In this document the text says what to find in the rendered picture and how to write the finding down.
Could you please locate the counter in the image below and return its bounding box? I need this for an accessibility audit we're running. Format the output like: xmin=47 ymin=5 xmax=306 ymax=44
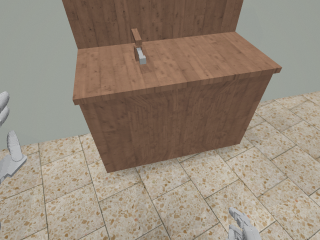
xmin=62 ymin=0 xmax=282 ymax=173

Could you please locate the robot left hand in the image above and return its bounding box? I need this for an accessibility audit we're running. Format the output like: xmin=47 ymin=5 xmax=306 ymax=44
xmin=0 ymin=91 xmax=27 ymax=185

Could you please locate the robot right hand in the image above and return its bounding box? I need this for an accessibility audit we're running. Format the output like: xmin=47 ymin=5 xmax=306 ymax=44
xmin=225 ymin=207 xmax=262 ymax=240

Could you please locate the tap lever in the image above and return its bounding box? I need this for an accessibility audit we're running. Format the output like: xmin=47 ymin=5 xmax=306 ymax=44
xmin=136 ymin=47 xmax=147 ymax=65

